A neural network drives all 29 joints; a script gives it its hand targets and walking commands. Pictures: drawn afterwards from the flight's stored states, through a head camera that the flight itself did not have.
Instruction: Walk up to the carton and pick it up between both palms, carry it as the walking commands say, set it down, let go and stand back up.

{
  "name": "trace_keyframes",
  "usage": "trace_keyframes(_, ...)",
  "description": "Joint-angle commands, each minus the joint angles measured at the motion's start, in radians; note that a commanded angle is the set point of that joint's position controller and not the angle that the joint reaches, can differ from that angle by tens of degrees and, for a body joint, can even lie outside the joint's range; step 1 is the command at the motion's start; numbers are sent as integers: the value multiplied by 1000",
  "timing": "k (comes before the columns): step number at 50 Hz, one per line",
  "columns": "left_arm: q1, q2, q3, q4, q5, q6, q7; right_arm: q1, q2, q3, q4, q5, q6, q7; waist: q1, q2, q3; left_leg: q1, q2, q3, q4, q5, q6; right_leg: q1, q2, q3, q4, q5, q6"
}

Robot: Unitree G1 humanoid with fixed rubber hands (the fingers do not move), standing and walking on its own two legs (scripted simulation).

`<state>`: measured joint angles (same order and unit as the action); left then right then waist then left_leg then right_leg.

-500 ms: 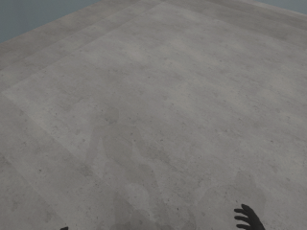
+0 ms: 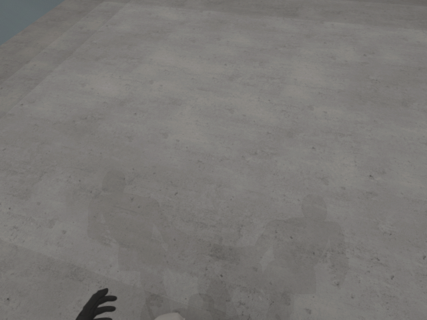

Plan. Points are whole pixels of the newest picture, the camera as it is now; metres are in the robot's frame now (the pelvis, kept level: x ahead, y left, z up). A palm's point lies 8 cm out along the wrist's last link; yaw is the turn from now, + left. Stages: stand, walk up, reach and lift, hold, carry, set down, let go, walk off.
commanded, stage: walk up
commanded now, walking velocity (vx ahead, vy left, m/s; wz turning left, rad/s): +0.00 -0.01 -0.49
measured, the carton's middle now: out of the picture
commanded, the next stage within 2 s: none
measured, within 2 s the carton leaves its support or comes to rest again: neither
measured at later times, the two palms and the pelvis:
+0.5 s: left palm out of the picture +0.13 +0.27 -0.12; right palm out of the picture +0.05 -0.26 -0.08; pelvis +0.00 +0.02 +0.01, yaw -14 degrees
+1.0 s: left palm (152, 294) +0.18 +0.14 -0.09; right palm out of the picture -0.11 -0.31 -0.13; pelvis -0.04 -0.04 +0.01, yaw -29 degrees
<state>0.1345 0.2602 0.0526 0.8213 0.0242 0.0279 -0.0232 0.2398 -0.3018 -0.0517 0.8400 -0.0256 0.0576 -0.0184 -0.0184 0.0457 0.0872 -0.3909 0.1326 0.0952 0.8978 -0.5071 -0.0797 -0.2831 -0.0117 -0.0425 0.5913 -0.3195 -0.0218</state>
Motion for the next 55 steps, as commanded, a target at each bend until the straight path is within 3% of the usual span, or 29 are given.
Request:
trace_keyframes(1,40,186,40,-27,-2,2,27,-18,-62,-8,-77,7,-10,0,37,-229,-124,-147,-23,-70,179,46,-8,174,-245,253,-206,662,-137)
trace_keyframes(4,44,162,33,-22,2,-4,31,-19,-52,-9,-75,3,-3,9,39,-214,-137,-121,-49,-61,166,93,-3,172,-212,237,-205,664,-138)
trace_keyframes(12,105,173,46,-21,6,-5,32,-120,-20,-1,-102,14,-7,2,69,-198,-117,-20,-97,-59,-111,100,14,153,-209,353,-261,528,-157)
trace_keyframes(15,90,175,51,-22,3,-2,29,-90,-8,-3,-94,22,-17,-4,49,-202,-123,74,-131,-51,-244,102,26,117,-184,385,-255,517,-139)
trace_keyframes(17,66,169,50,-28,-3,-1,24,-24,-2,-6,-77,23,-31,-15,6,-178,-133,214,-139,-42,-438,198,31,57,-134,365,-204,452,-91)
trace_keyframes(18,61,152,48,-36,-6,-4,21,18,-27,-15,-68,17,-41,-21,-18,-135,-147,334,-86,-63,-539,289,42,-25,-92,331,-148,308,-46)
trace_keyframes(19,85,98,42,-46,-5,-6,21,35,-95,-28,-64,0,-47,-26,-9,52,-149,427,90,-246,-633,280,73,-185,4,261,21,64,2)
trace_keyframes(20,58,83,42,-90,0,-2,25,13,-186,-40,-87,-22,-41,-28,-12,253,-104,362,360,-494,-710,297,202,-342,107,108,237,-228,50)
trace_keyframes(21,34,125,55,-72,4,9,23,-2,-168,-31,-91,-17,-38,-19,0,130,-77,257,371,-442,-672,382,244,-312,27,120,414,-233,66)
trace_keyframes(22,59,118,57,-47,5,17,15,-27,-122,-22,-89,-15,-39,-19,28,73,-67,210,300,-337,-654,407,236,-278,14,127,488,-183,64)
trace_keyframes(24,89,101,62,-34,11,29,-4,-74,-60,-12,-95,-13,-46,-22,56,66,-63,197,202,-167,-633,513,205,-277,9,90,603,-77,67)
trace_keyframes(26,96,86,56,-35,11,33,-8,-49,-48,-14,-93,-13,-52,-19,47,106,-82,213,168,-81,-604,627,194,-271,7,52,637,-57,81)
trace_keyframes(29,33,63,41,-55,7,38,-11,28,-61,-18,-68,-16,-56,-16,11,125,-76,282,160,-39,-584,666,191,-289,-7,23,503,-56,84)
trace_keyframes(34,-35,43,20,-74,-5,36,-16,70,-102,-23,-35,-18,-53,-17,-29,152,-82,337,212,-28,-560,757,227,-224,-22,-38,249,-95,87)
trace_keyframes(37,-14,38,19,-72,-15,27,-17,67,-131,-35,-19,-18,-52,-15,-21,169,-110,332,225,-33,-553,714,214,-138,-15,-43,123,-84,77)
trace_keyframes(39,24,49,22,-64,-17,15,-13,50,-140,-39,-17,-14,-47,-13,-2,151,-119,314,224,-29,-518,635,186,-67,-17,-37,5,-42,62)
trace_keyframes(41,120,91,45,-28,-10,-6,-3,45,-112,-27,-25,-10,-44,-5,52,59,-150,191,158,46,-364,485,115,150,-46,-45,-200,137,25)
trace_keyframes(42,172,168,67,-20,9,-18,1,63,-60,-15,-38,-8,-45,2,71,-114,-162,36,60,101,-164,296,71,273,-201,144,-247,304,-17)
trace_keyframes(43,196,275,79,-19,13,-17,14,32,-15,3,-93,4,-38,2,97,-396,-143,-175,-80,86,24,-92,9,257,-432,465,-276,621,-174)
trace_keyframes(44,209,231,69,-4,6,-10,21,-14,-34,-5,-77,3,-23,-11,88,-279,-137,-204,-38,-29,136,-98,9,263,-395,408,-251,697,-200)
trace_keyframes(46,100,163,54,-18,-4,-9,31,-14,-45,-12,-66,5,-25,-9,36,-191,-127,-194,-27,-77,156,45,10,239,-285,270,-220,636,-152)
trace_keyframes(47,75,149,50,-24,-4,-13,33,-2,-47,-16,-61,6,-23,-6,24,-195,-132,-170,-34,-74,164,92,12,225,-249,236,-213,637,-133)
trace_keyframes(49,63,136,46,-28,1,-19,30,11,-40,-18,-54,5,-14,-2,18,-198,-150,-128,-58,-65,189,130,13,193,-223,217,-209,669,-132)
trace_keyframes(55,142,150,50,-27,10,-17,32,-64,-30,-13,-72,10,-1,-10,46,-204,-102,-134,-87,-78,91,136,18,159,-212,323,-260,457,-143)
